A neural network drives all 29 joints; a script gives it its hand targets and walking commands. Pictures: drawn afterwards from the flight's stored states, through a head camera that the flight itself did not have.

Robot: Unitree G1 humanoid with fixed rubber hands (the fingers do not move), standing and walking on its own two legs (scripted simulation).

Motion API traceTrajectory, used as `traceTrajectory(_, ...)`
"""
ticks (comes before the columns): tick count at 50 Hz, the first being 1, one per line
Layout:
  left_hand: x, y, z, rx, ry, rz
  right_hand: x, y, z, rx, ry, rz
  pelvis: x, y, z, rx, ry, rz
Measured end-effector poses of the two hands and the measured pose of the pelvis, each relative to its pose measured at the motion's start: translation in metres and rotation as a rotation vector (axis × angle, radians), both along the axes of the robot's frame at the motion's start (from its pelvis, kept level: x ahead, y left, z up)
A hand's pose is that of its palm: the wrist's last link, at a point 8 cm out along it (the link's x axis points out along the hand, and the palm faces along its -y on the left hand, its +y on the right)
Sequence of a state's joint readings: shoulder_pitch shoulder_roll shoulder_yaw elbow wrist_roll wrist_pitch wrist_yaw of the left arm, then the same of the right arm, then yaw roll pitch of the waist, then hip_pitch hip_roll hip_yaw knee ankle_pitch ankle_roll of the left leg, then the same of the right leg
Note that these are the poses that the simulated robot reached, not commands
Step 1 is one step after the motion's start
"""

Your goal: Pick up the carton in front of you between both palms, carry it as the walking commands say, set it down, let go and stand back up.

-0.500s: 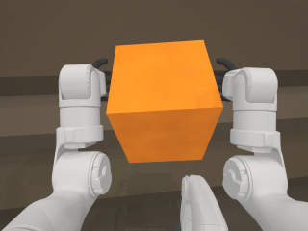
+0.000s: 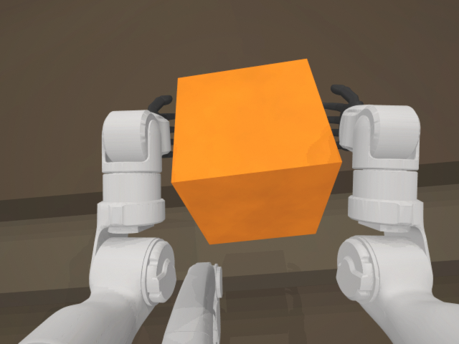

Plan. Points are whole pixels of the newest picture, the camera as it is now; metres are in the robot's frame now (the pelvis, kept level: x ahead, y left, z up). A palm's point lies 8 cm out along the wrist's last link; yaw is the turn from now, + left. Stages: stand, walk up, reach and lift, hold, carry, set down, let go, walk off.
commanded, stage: carry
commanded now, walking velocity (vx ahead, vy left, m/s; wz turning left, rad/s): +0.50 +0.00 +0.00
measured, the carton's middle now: (252, 162) +0.40 +0.00 +0.11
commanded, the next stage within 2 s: none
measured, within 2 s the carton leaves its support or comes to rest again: neither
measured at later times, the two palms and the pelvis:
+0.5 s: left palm out of the picture +0.66 +0.20 +0.32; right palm out of the picture +0.65 -0.09 +0.33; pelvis +0.27 +0.05 +0.14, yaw +0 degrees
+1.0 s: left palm out of the picture +0.93 +0.17 +0.44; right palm out of the picture +0.96 -0.12 +0.44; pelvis +0.56 +0.00 +0.27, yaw +1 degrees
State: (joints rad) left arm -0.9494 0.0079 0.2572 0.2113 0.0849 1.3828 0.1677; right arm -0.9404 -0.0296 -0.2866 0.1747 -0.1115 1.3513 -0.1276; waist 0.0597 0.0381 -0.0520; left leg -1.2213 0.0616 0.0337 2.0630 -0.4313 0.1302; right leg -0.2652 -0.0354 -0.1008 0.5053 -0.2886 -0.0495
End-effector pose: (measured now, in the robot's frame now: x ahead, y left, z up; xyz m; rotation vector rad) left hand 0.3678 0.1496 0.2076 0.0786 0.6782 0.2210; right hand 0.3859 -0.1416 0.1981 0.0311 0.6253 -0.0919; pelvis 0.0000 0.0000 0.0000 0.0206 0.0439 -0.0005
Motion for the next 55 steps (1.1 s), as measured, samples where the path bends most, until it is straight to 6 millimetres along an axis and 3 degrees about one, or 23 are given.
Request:
traceTrajectory(5, 0.073, 0.007, 0.027, -0.004, 0.027, -0.032, 0.059, 0.006, 0.024, -0.020, 0.027, -0.019, 0.071, 0.020, 0.016, 0.038, 0.020, -0.002)
traceTrajectory(9, 0.140, 0.009, 0.025, -0.035, 0.087, -0.092, 0.105, 0.009, 0.028, -0.060, 0.088, -0.078, 0.129, 0.041, 0.027, 0.038, 0.035, -0.014)
traceTrajectory(12, 0.180, 0.008, 0.016, -0.067, 0.153, -0.142, 0.126, 0.009, 0.025, -0.097, 0.154, -0.126, 0.154, 0.053, 0.049, 0.035, 0.013, -0.006)
traceTrajectory(16, 0.207, 0.015, 0.023, -0.102, 0.190, -0.137, 0.152, 0.017, 0.040, -0.108, 0.193, -0.145, 0.181, 0.058, 0.086, 0.018, -0.005, -0.007)
traceTrajectory(20, 0.241, 0.033, 0.059, -0.116, 0.120, -0.093, 0.199, 0.033, 0.080, -0.083, 0.124, -0.129, 0.215, 0.060, 0.116, -0.011, -0.004, -0.015)
traceTrajectory(24, 0.281, 0.048, 0.101, -0.122, 0.029, -0.061, 0.249, 0.047, 0.124, -0.099, 0.038, -0.093, 0.257, 0.053, 0.132, -0.022, 0.010, -0.007)
traceTrajectory(29, 0.337, 0.048, 0.139, -0.126, -0.008, -0.049, 0.310, 0.047, 0.165, -0.132, 0.006, -0.068, 0.322, 0.037, 0.148, -0.053, 0.006, 0.009)
traceTrajectory(34, 0.406, 0.042, 0.159, -0.091, 0.025, -0.024, 0.390, 0.042, 0.181, -0.116, 0.045, -0.034, 0.395, 0.021, 0.159, -0.087, 0.034, 0.013)
traceTrajectory(37, 0.443, 0.040, 0.159, -0.064, 0.075, 0.023, 0.442, 0.040, 0.176, -0.093, 0.097, 0.011, 0.442, 0.005, 0.168, -0.076, 0.032, 0.020)
traceTrajectory(39, 0.460, 0.040, 0.159, -0.032, 0.109, 0.061, 0.473, 0.041, 0.171, -0.069, 0.132, 0.045, 0.463, -0.001, 0.179, -0.085, 0.015, 0.019)
traceTrajectory(42, 0.479, 0.037, 0.161, -0.017, 0.159, 0.089, 0.502, 0.039, 0.168, -0.029, 0.185, 0.054, 0.486, -0.003, 0.206, -0.088, -0.002, 0.017)
traceTrajectory(44, 0.496, 0.033, 0.171, -0.017, 0.166, 0.086, 0.516, 0.035, 0.177, -0.021, 0.192, 0.044, 0.502, -0.004, 0.225, -0.081, -0.007, 0.020)
traceTrajectory(49, 0.552, 0.021, 0.221, -0.034, 0.089, 0.068, 0.562, 0.021, 0.228, -0.018, 0.112, 0.014, 0.547, -0.003, 0.263, -0.044, -0.002, 0.027)
traceTrajectory(55, 0.621, 0.021, 0.288, 0.006, -0.007, 0.036, 0.624, 0.021, 0.287, -0.007, 0.016, 0.001, 0.617, 0.015, 0.286, -0.005, 0.002, 0.006)
